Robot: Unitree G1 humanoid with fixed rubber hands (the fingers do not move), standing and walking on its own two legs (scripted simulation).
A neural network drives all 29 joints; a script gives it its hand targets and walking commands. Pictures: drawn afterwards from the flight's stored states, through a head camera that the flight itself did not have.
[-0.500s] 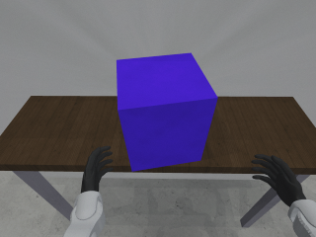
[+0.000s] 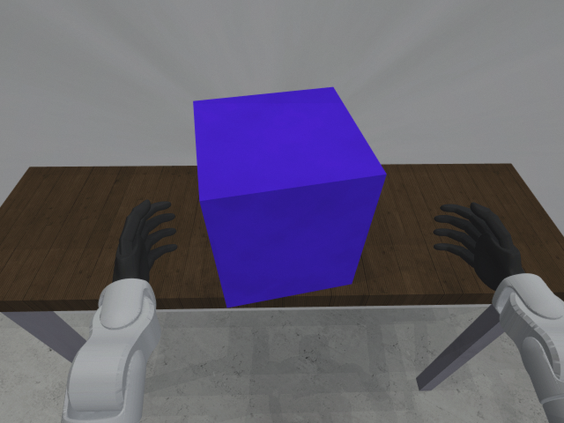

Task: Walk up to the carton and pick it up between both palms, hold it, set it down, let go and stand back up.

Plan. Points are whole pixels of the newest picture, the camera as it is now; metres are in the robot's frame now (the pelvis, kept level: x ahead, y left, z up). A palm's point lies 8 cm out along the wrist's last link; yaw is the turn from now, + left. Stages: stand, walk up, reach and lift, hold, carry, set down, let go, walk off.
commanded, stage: reach and lift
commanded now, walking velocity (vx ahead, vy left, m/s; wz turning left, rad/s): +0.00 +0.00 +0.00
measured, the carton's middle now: (278, 200) +0.40 +0.03 +0.09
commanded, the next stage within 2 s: none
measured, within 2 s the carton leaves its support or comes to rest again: neither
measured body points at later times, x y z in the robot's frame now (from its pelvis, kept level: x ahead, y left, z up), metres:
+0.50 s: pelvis -0.01 -0.01 +0.00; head -0.02 -0.02 +0.45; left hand +0.30 +0.21 +0.16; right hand +0.37 -0.26 +0.17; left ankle -0.03 +0.15 -0.75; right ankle +0.03 -0.11 -0.75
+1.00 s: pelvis -0.01 +0.00 +0.00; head +0.00 -0.02 +0.45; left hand +0.35 +0.22 +0.21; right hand +0.43 -0.24 +0.22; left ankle -0.03 +0.15 -0.75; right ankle +0.03 -0.11 -0.75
